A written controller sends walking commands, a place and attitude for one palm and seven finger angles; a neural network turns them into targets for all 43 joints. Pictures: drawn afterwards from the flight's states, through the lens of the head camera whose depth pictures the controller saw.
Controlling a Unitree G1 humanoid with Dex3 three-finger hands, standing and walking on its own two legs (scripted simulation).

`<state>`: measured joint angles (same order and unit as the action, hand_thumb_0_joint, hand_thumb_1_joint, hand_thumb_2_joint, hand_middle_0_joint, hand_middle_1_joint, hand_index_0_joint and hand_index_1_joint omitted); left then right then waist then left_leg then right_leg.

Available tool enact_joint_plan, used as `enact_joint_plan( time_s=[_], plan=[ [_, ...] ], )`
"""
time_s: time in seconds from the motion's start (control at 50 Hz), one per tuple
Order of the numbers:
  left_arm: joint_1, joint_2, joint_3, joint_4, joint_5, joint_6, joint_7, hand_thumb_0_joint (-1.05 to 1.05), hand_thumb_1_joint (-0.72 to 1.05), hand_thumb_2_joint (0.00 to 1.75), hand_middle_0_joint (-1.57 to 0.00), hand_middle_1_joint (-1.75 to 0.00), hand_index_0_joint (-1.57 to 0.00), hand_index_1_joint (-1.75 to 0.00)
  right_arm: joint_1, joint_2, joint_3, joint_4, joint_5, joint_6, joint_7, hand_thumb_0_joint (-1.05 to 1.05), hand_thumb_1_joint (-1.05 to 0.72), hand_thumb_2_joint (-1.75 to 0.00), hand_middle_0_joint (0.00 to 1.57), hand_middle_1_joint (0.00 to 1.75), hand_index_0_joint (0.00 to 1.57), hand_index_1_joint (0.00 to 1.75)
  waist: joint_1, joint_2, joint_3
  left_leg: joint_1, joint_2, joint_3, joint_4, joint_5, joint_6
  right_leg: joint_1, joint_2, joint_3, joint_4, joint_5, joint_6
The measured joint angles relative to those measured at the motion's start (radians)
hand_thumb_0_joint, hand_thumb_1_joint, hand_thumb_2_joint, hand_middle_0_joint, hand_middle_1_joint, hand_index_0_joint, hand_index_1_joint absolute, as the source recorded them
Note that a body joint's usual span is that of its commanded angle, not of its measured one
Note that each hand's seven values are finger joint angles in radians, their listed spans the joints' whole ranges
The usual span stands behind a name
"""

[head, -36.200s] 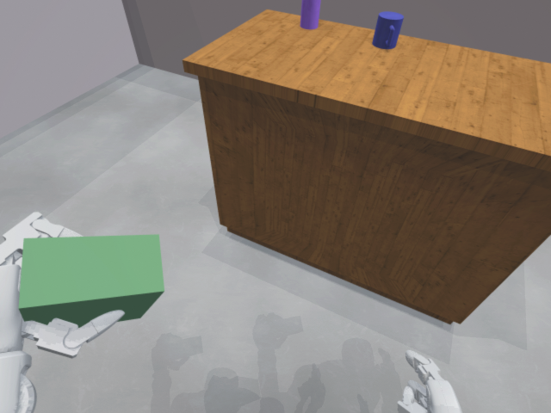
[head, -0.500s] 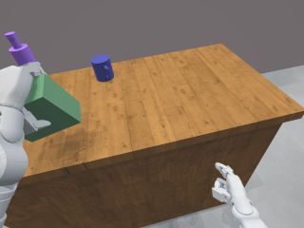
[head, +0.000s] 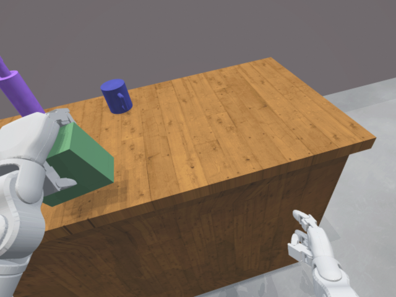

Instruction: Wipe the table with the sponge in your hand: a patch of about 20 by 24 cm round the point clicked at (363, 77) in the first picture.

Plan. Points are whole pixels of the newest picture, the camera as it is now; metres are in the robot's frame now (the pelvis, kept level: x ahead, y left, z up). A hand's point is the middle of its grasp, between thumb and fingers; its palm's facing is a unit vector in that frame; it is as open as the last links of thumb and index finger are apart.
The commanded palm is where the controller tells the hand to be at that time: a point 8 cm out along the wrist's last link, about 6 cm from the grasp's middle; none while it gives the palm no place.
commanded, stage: move the sponge above the wiping area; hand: left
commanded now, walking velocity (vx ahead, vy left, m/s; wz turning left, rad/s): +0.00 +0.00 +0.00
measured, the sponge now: (69, 172) +0.26 +0.29 +0.17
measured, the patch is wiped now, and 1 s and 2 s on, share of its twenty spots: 0.05 0.05 0.10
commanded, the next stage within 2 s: none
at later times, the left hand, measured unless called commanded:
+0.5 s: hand (71, 167) +0.26 +0.28 +0.18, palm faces +0.13 -0.11 -0.99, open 10.1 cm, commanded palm +0.21 +0.29 +0.30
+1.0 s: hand (80, 155) +0.28 +0.26 +0.20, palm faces +0.22 -0.10 -0.97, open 10.1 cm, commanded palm +0.22 +0.28 +0.28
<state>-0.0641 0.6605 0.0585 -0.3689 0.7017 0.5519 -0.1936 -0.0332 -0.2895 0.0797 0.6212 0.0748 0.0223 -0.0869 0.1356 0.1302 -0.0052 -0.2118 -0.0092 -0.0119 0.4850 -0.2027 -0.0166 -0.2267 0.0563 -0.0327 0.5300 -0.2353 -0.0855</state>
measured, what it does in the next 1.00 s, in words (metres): stands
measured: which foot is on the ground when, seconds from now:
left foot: down 0.00-1.00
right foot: down 0.00-1.00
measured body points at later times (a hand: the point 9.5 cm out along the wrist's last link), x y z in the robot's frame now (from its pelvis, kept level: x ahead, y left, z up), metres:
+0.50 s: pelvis +0.00 +0.01 +0.00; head -0.01 -0.05 +0.45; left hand +0.25 +0.28 +0.24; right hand +0.27 -0.18 -0.07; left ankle +0.04 +0.13 -0.73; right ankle +0.04 -0.06 -0.73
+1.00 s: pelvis +0.02 +0.02 +0.01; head +0.00 -0.03 +0.45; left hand +0.26 +0.26 +0.25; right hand +0.30 -0.14 -0.06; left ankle +0.04 +0.14 -0.73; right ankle +0.04 -0.06 -0.73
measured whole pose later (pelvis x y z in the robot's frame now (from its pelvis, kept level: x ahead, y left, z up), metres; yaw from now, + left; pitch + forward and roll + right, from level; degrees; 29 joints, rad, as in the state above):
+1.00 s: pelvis +0.02 +0.02 +0.01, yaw +0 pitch -4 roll +1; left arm -0.09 0.61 -0.14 -0.42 0.80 0.50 -0.13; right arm -0.03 -0.25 0.08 0.64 0.04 0.02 -0.07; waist 0.17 0.11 0.01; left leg -0.16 -0.04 0.00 0.43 -0.20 0.02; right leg -0.18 0.03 -0.02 0.49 -0.24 -0.06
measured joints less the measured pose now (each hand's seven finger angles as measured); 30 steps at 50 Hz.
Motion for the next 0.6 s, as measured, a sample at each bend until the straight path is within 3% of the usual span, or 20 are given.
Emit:
enact_joint_plan(
  time_s=[0.12, 0.22, 0.32, 0.38, 0.48, 0.54, 0.6],
  plan=[
    [0.041, 0.037, -0.063, -0.053, 0.023, -0.055, 0.015, 0.00, -0.51, 1.05, -0.75, -1.32, -0.74, -1.35, 0.007, -0.003, -0.012, 0.021, -0.024, -0.007, -0.007, 0.01, -0.90, -0.90, 0.20, 0.30, 0.20, 0.30, 0.012, -0.014, 0.013, 0.018, 0.003, 0.012, 0.012, -0.016, -0.004, 0.008, 0.003, 0.011, 0.025, -0.019, -0.006],
    [-0.015, 0.078, 0.014, -0.011, 0.016, -0.057, 0.052, 0.00, -0.51, 1.05, -0.75, -1.32, -0.74, -1.35, 0.010, 0.000, -0.018, 0.035, -0.017, 0.002, 0.002, 0.01, -0.90, -0.90, 0.20, 0.30, 0.20, 0.30, 0.016, -0.006, 0.004, 0.032, 0.004, 0.011, -0.003, -0.011, -0.006, 0.022, 0.005, 0.012, 0.010, -0.013, -0.006],
    [-0.033, 0.057, 0.073, 0.049, 0.000, -0.029, 0.036, 0.00, -0.50, 1.05, -0.75, -1.33, -0.74, -1.35, 0.018, 0.001, -0.015, 0.022, 0.001, 0.004, 0.003, 0.01, -0.90, -0.90, 0.20, 0.30, 0.20, 0.30, 0.005, 0.006, -0.010, 0.014, 0.003, 0.002, -0.007, -0.003, -0.002, 0.013, 0.003, 0.003, -0.007, -0.002, 0.000],
    [-0.013, 0.018, 0.041, 0.068, -0.001, -0.028, 0.020, 0.00, -0.50, 1.05, -0.75, -1.33, -0.74, -1.36, 0.026, 0.000, -0.013, 0.012, 0.004, -0.006, -0.002, 0.01, -0.90, -0.90, 0.20, 0.30, 0.20, 0.30, 0.000, 0.007, -0.005, 0.000, 0.000, -0.003, 0.000, -0.003, 0.001, 0.005, 0.000, -0.002, -0.007, 0.000, 0.003],
    [-0.007, -0.027, -0.085, 0.068, 0.036, -0.060, 0.007, 0.00, -0.50, 1.05, -0.75, -1.33, -0.74, -1.35, 0.026, 0.004, -0.011, 0.022, -0.014, -0.033, -0.019, 0.01, -0.90, -0.90, 0.20, 0.30, 0.20, 0.30, 0.010, -0.009, 0.023, 0.003, -0.010, -0.001, 0.008, -0.006, 0.009, 0.005, -0.009, 0.000, 0.007, -0.008, 0.008],
    [-0.019, -0.015, -0.128, 0.038, 0.069, -0.091, 0.021, 0.00, -0.51, 1.05, -0.75, -1.33, -0.74, -1.35, 0.019, 0.013, -0.010, 0.036, -0.029, -0.042, -0.018, 0.01, -0.90, -0.90, 0.20, 0.30, 0.20, 0.30, 0.019, -0.017, 0.031, 0.020, -0.015, 0.007, -0.004, -0.005, 0.014, 0.015, -0.015, 0.009, 0.007, -0.010, 0.010],
    [-0.056, 0.008, -0.116, 0.028, 0.078, -0.109, 0.054, 0.00, -0.51, 1.05, -0.75, -1.32, -0.74, -1.35, 0.012, 0.025, -0.008, 0.047, -0.033, -0.037, -0.007, 0.01, -0.90, -0.90, 0.20, 0.30, 0.20, 0.30, 0.022, -0.017, 0.020, 0.033, -0.020, 0.011, -0.023, 0.000, 0.017, 0.026, -0.019, 0.014, -0.007, -0.007, 0.015]
  ],
)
